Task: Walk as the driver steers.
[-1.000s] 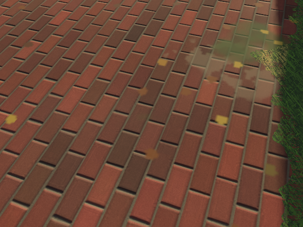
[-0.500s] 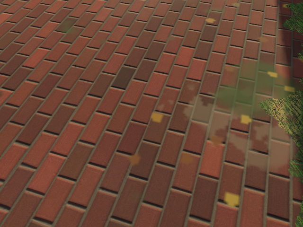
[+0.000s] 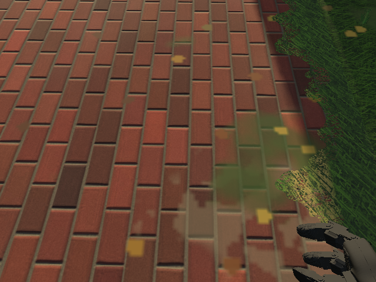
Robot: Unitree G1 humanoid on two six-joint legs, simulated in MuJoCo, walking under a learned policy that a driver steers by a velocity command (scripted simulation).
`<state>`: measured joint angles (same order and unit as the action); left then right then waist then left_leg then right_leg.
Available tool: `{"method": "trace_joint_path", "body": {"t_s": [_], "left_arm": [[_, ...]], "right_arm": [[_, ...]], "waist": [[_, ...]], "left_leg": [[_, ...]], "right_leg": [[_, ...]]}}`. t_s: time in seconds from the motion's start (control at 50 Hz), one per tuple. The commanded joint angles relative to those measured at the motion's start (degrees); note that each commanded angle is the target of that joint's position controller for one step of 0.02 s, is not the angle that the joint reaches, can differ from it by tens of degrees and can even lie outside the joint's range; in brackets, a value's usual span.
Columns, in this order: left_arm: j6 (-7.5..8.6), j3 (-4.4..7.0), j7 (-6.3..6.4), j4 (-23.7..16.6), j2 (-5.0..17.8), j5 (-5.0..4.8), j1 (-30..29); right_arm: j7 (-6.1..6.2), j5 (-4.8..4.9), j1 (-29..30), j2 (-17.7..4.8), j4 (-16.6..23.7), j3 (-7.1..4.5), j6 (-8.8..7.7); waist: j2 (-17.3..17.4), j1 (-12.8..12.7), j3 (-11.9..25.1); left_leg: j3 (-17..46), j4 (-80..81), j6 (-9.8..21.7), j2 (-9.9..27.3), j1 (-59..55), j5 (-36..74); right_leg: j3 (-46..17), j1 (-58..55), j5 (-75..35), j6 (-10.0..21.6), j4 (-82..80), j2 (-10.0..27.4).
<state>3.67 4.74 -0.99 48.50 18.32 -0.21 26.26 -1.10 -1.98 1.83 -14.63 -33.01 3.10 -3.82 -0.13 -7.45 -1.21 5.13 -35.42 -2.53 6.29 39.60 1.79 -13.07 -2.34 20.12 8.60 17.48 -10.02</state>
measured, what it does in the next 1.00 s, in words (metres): walks ahead: left foot, then right foot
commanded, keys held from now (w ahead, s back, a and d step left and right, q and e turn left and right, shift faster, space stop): w+e+shift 0.28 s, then w+shift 0.20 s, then w+q+shift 0.28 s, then shift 0.24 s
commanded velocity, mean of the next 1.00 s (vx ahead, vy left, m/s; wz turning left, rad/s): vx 0.91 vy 0.00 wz -0.28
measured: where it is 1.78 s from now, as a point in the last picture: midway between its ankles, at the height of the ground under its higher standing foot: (284, 160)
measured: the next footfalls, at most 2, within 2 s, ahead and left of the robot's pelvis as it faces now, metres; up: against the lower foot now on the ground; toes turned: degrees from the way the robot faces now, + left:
left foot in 0.08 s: +0.28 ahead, +0.18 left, +0.00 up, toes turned -8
right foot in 0.52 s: +0.60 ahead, -0.15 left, +0.00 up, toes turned -26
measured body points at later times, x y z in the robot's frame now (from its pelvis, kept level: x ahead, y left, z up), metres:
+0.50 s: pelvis +0.44 -0.01 -0.02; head +0.47 -0.03 +0.43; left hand +0.79 +0.05 -0.06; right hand +0.24 -0.21 -0.15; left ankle +0.25 +0.19 -0.72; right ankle +0.57 -0.13 -0.72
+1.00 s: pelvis +0.86 -0.16 -0.03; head +0.91 -0.17 +0.42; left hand +0.92 +0.10 -0.16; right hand +0.95 -0.43 -0.15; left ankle +1.02 -0.15 -0.73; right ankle +0.60 -0.17 -0.62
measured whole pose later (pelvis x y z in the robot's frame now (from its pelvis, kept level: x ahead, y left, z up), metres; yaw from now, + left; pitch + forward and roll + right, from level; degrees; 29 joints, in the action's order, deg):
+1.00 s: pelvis +0.86 -0.16 -0.03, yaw -13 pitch +0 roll +0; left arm 5.5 0.3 1.8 52.8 13.5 -1.9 21.8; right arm -2.3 -2.3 -7.1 -14.7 -46.2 -0.8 -4.3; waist 1.4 -1.5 -5.5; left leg -5.6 -34.3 8.0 -4.6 31.1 -3.8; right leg 3.0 5.4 26.7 0.6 66.8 -3.7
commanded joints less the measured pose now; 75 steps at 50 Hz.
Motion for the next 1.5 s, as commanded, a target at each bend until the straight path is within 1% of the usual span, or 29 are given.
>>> {"method": "trace_joint_path", "body": {"t_s": [0.02,0.06,0.08,0.1,0.12,0.16,0.24,0.4,0.46,0.5,0.52,0.54,0.56,0.58,0.62,0.72,0.82,0.88,0.92,0.94,0.96,0.98,1.0,1.06,1.14,1.26,1.34,1.38,1.5], "left_arm": [[0.59,3.02,0.69,-4.04,11.13,0.18,-2.4],[1.01,3.43,0.26,-5.06,13.93,0.89,-7.05],[1.86,1.87,0.23,-6.73,8.42,0.94,-8.93],[1.78,-0.66,0.16,-9.8,-0.86,-1.77,-2.38],[0.79,-1.21,0.62,-9.75,3.25,-0.47,-3.87],[-0.6,-0.49,-0.29,-9.48,6.48,1.7,-11.72],[-3.43,-1.91,-2.92,-13.26,1.27,2.43,-16.88],[-2.72,-4.52,-4.77,-18.77,0.12,2.35,-30.53],[-2.08,-4.08,-3.72,-16.79,2.14,2.81,-27.44],[-1.49,-2.2,-2.22,-11.09,5.69,3.31,-10.86],[-1.49,-0.58,-1.05,-7.82,8.79,3.89,-0.73],[-1.84,0.94,0.2,-8.27,14.12,3.7,-3.18],[-1.74,1.6,0.56,-9.81,15.84,3.69,-1.96],[-1.27,1.38,1.07,-8.26,12.15,3.11,-2.88],[0.8,-0.15,0.99,-5.18,6.03,3.1,-7.02],[4.04,-1.48,0.45,-2.46,1.95,1.15,-7.38],[5.12,-2.71,0.64,-0.53,0.64,0.49,-5.99],[5.19,-2.26,2.23,1.66,5.43,-0.62,-2.45],[3.7,-1.71,3.25,1.5,8.09,-0.03,-5.16],[3.11,-1.63,3.38,0.96,8.32,-0.7,-8.5],[2.79,-2.4,3.09,0.29,2.64,-0.41,-4.56],[2.22,-3.79,3.19,0.62,-1.01,-4.02,8.8],[1.97,-3.41,3.54,0.44,2.91,-2.74,1.45],[0.02,-3.81,2.45,-1.07,1.8,1.83,-6.01],[-3.34,-4.69,2.02,-0.35,-2.91,1.49,-3.47],[-3.95,-4.36,2.7,0.66,-1.46,1.15,-9.36],[-3.12,-4.48,3.15,1.69,-1.49,2.32,-10.23],[-2.61,-3.55,3.5,1.48,3.85,1.72,-13.18],[-1.88,-4.16,3.18,4.91,-0.88,0.47,-11.87]], "right_arm": [[0.73,0.42,-0.41,-7.64,3.05,-2.73,-1.03],[2.24,0.72,-19.05,-12.82,-1.53,-5.32,-1.57],[3.58,-0.61,-32.43,-16.81,-3.64,-7.11,-1.8],[3.45,-3.17,-30.08,-20.98,-3.35,-8.0,-1.58],[3.06,-2.0,-24.07,-18.11,-2.76,-8.49,-0.95],[2.48,-1.16,-18.5,-9.15,-3.1,-6.62,-0.53],[1.49,0.5,-23.66,-5.21,-9.72,-5.69,-2.14],[0.7,0.24,-26.69,-8.9,-14.31,-6.08,-4.0],[1.74,0.18,-29.8,-13.99,-15.9,-6.68,-2.85],[2.58,0.22,-28.22,-16.36,-16.02,-7.07,-0.95],[2.7,0.44,-26.98,-15.33,-15.44,-6.77,-0.58],[1.43,1.31,-30.04,-6.51,-12.85,-5.27,-0.97],[1.58,3.72,-31.76,-8.37,-10.48,-5.31,-1.34],[1.86,3.34,-23.53,-10.4,-9.56,-5.94,-1.65],[1.05,2.43,-21.98,-6.73,-10.18,-5.19,-1.09],[-1.46,0.89,-20.8,-3.03,-11.59,-5.22,3.15],[-2.65,0.51,-8.48,-0.1,-7.39,-3.51,0.98],[-2.93,-0.47,-13.34,-1.41,-10.51,-3.62,0.05],[-2.02,-1.41,-28.68,-6.04,-15.61,-5.36,-0.03],[-1.24,-1.92,-35.58,-7.59,-17.9,-6.03,-0.35],[-0.35,-1.04,-34.23,-12.99,-18.17,-7.51,-0.02],[-0.45,-0.51,-35.55,-17.01,-17.57,-8.42,-0.68],[0.37,1.59,-31.85,-14.19,-14.61,-8.79,-0.02],[1.78,1.68,-19.99,-4.13,-14.44,-5.37,0.41],[0.95,0.37,-17.64,-5.47,-16.15,-5.02,-0.88],[-0.22,0.68,-16.6,-4.85,-17.58,-5.07,0.51],[0.99,0.81,-16.43,-3.04,-18.32,-4.57,2.38],[1.33,1.75,-24.8,1.06,-19.64,-3.89,3.0],[1.86,1.28,-20.2,-2.19,-23.17,-4.34,3.63]], "waist": [[-2.93,4.17,1.9],[-1.85,15.14,12.62],[3.1,20.27,20.15],[21.16,13.03,25.72],[18.87,11.63,21.56],[3.86,11.57,7.71],[5.29,8.66,0.38],[1.57,8.0,-8.13],[6.3,5.02,-3.72],[8.38,-3.37,5.56],[6.89,-8.23,10.11],[-11.32,-0.41,17.04],[-8.85,-0.86,27.73],[0.44,-1.32,18.33],[3.67,4.84,2.48],[-2.2,9.0,-4.08],[0.16,8.21,-8.77],[-2.82,9.28,-2.74],[-5.85,16.47,5.84],[-5.75,21.18,7.42],[11.18,16.48,11.94],[12.86,12.41,31.25],[0.09,16.09,33.01],[-5.03,8.45,6.8],[0.39,4.21,5.97],[5.77,6.54,7.36],[2.55,6.49,1.85],[-9.38,12.54,1.55],[-3.6,9.5,-0.45]], "left_leg": [[-3.78,6.85,1.14,-6.44,-21.08,-1.06],[-3.55,5.56,2.61,-6.13,-41.79,-10.53],[6.36,4.87,4.34,4.52,-56.17,-28.58],[38.39,16.49,9.15,21.36,-66.89,-46.1],[46.89,21.25,10.91,20.8,-61.34,-55.36],[25.03,20.13,9.3,14.8,-46.42,-38.52],[4.58,23.37,6.08,10.05,-37.0,-16.32],[-16.61,34.5,6.29,6.2,-30.56,11.14],[-18.63,21.77,5.99,8.4,-42.17,56.2],[-17.79,-0.44,7.37,9.69,-40.99,57.9],[-17.93,-18.69,7.66,7.98,-30.71,45.56],[-15.85,-43.83,5.5,-3.47,-9.92,-23.61],[-1.65,-57.41,6.74,-7.99,0.79,-28.5],[0.47,-55.23,7.39,-4.32,5.01,-21.8],[0.12,-43.59,7.38,0.4,1.8,-18.26],[-0.98,-34.91,6.2,2.82,-0.03,-11.83],[-11.08,-8.34,6.92,-2.5,-6.91,5.8],[-15.82,0.79,8.37,-10.81,-20.59,11.06],[-11.81,1.89,10.43,-13.16,-35.67,8.27],[-7.82,9.29,12.3,-9.43,-41.45,15.39],[2.59,2.98,15.66,3.84,-54.13,57.5],[24.06,-4.63,29.52,21.0,-75.09,79.18],[23.29,2.36,28.51,18.18,-68.35,64.15],[12.03,14.19,21.34,10.03,-36.31,37.11],[0.89,18.29,19.14,5.0,-20.11,41.54],[-0.87,19.22,14.22,2.38,-20.47,13.03],[2.66,16.45,9.57,0.9,-15.65,-14.02],[-2.71,11.2,6.07,-7.46,-20.66,-21.02],[0.07,15.09,4.96,-3.17,-29.6,-11.03]], "right_leg": [[-10.39,9.59,-39.65,2.43,3.04,10.58],[-8.18,12.72,-45.56,-0.17,25.03,8.31],[-4.31,21.74,-30.37,-0.54,43.59,5.72],[2.23,40.02,10.95,-2.29,59.55,-0.28],[5.06,47.42,4.95,-1.24,64.64,5.25],[7.95,47.52,-3.64,-2.03,60.84,10.61],[8.81,48.61,-5.23,-3.03,58.97,15.24],[18.31,37.14,-21.09,-0.65,28.16,11.2],[22.63,29.46,-12.59,2.01,23.87,4.48],[18.85,10.51,-8.19,4.34,18.08,2.86],[13.17,-5.41,-7.95,5.41,14.44,6.23],[-9.61,-22.44,-0.81,5.58,13.52,23.16],[-30.48,-28.54,-2.2,11.54,6.2,33.96],[-21.87,-20.87,-3.87,9.29,3.44,30.13],[-9.45,-0.25,-10.87,5.58,-1.25,26.01],[8.18,11.61,-17.54,-0.53,-11.05,21.54],[23.89,15.14,-53.21,-4.13,-9.54,15.94],[23.27,8.13,-70.13,-5.1,-2.25,17.74],[22.75,6.62,-73.69,-6.77,18.32,18.43],[23.81,8.81,-61.3,-7.12,33.63,15.83],[25.51,21.03,5.01,-8.35,60.03,3.95],[6.68,35.81,18.44,-8.94,81.23,2.18],[2.42,36.76,9.73,-8.17,78.89,4.0],[7.77,33.43,5.13,-7.77,59.5,11.21],[11.1,19.91,2.18,-9.0,42.41,11.82],[12.97,15.15,-9.86,-8.96,24.75,12.04],[10.62,9.72,-11.36,-7.07,8.02,13.8],[-2.07,15.66,-14.7,-1.99,-0.06,24.87],[4.59,19.12,-6.06,-5.78,-2.34,16.4]]}}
